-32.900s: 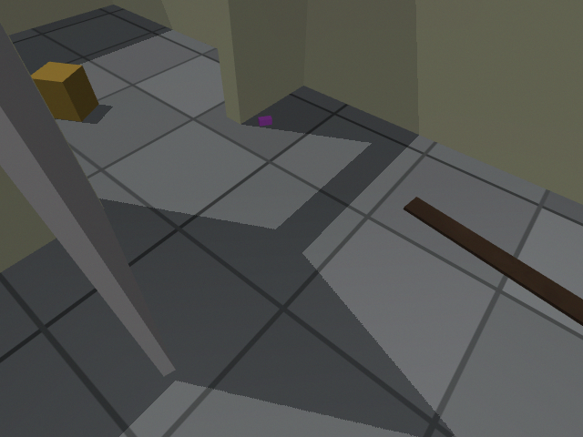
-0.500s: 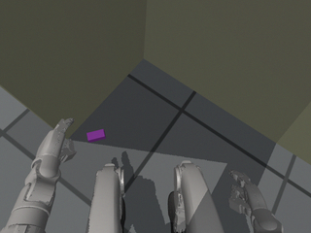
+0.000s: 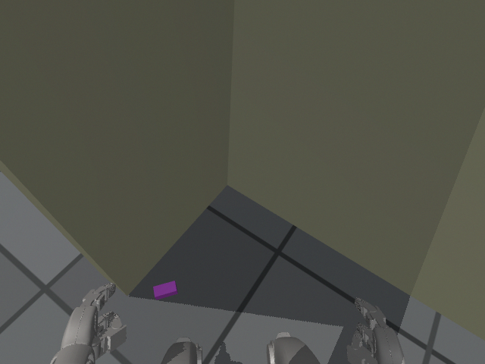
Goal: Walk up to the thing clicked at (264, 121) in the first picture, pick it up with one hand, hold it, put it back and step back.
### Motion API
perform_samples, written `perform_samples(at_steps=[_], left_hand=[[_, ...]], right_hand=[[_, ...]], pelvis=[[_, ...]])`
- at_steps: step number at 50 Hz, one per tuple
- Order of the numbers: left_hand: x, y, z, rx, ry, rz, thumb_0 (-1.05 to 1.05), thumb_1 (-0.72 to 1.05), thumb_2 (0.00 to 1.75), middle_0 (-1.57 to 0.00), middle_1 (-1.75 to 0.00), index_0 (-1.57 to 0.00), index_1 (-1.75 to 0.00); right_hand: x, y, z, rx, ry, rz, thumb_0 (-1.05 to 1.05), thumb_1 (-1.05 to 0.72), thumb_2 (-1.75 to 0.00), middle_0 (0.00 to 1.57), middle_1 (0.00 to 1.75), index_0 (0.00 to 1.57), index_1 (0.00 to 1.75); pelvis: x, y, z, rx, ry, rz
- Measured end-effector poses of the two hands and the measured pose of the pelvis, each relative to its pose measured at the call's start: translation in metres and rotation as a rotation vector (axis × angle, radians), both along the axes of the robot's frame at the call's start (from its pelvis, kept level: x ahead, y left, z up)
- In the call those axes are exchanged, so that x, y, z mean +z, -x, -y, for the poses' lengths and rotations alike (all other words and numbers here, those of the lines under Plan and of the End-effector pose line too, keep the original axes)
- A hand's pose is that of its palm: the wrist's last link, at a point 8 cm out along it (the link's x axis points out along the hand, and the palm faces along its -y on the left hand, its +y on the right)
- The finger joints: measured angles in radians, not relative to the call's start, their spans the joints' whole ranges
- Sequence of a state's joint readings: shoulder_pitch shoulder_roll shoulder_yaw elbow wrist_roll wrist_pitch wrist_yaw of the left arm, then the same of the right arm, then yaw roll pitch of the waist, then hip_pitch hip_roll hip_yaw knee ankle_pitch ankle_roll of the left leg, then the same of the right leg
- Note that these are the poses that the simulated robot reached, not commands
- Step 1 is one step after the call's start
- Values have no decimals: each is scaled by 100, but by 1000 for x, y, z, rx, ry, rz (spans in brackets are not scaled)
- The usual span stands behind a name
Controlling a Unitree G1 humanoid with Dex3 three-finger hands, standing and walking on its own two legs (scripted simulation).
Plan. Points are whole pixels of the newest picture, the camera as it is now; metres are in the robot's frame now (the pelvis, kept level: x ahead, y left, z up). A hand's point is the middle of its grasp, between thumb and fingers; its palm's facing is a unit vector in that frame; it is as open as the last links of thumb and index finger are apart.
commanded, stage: home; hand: left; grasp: from above
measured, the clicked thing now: (165, 290) +0.44 +0.21 -0.66
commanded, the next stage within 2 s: none
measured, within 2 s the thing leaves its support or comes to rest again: neither
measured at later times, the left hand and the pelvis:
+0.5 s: hand (104, 351) +0.18 +0.18 -0.01, palm faces +0.08 -0.98 -0.19, open 7.4 cm; pelvis +0.02 +0.00 +0.04, yaw +1 degrees
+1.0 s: hand (105, 350) +0.18 +0.18 -0.01, palm faces +0.06 -0.98 -0.19, open 7.4 cm; pelvis +0.02 +0.00 +0.04, yaw +1 degrees
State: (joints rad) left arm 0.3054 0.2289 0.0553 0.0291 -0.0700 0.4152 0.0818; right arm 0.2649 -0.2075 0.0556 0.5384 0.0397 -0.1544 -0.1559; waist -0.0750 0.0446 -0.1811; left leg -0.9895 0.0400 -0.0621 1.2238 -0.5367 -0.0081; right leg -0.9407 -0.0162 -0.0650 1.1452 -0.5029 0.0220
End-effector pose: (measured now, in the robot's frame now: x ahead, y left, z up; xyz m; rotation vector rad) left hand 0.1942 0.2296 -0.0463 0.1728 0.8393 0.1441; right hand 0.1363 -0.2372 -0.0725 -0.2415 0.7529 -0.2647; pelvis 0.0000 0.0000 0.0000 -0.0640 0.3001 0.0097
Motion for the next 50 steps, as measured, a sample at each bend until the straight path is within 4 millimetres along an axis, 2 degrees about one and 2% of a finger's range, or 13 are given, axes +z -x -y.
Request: perform_samples(at_steps=[7, 13, 19, 24, 42, 50], left_hand=[[49, 17, -1, 4, 3, 25, 1, 90, 90, -20, -31, -21, -30], [67, 28, -4, 9, 3, 32, 1, 90, 90, -20, -31, -21, -30], [67, 33, -4, 18, 15, 22, 1, 90, 90, -20, -31, -21, -30], [64, 34, -4, 17, 21, 21, 1, 90, 90, -20, -31, -20, -30], [65, 32, -3, 1, 15, 25, 1, 90, 90, -20, -30, -20, -30], [65, 33, -3, -4, 15, 30, 1, 90, 90, -20, -30, -20, -30]], right_hand=[[38, -9, 5, -23, 27, 76, 1, -91, -90, 20, 30, 21, 30], [56, -29, 2, 4, 30, 157, 1, -91, -90, 20, 30, 21, 30], [64, -46, -4, 51, 30, 207, 1, -91, -90, 20, 30, 21, 30], [66, -51, -6, 72, 33, 214, 1, -91, -90, 21, 30, 21, 30], [55, -28, -2, 41, 31, 150, 1, -91, -90, 21, 30, 21, 30], [56, -25, 0, 34, 36, 157, 1, -91, -90, 21, 30, 21, 30]], pelvis=[[29, -17, -3, 4, -4, 67], [39, -23, -4, 11, -8, 103], [41, -24, -3, 18, -11, 118], [40, -23, -3, 21, -11, 125], [41, -21, -3, 12, -11, 131], [40, -19, -3, 10, -12, 134]])
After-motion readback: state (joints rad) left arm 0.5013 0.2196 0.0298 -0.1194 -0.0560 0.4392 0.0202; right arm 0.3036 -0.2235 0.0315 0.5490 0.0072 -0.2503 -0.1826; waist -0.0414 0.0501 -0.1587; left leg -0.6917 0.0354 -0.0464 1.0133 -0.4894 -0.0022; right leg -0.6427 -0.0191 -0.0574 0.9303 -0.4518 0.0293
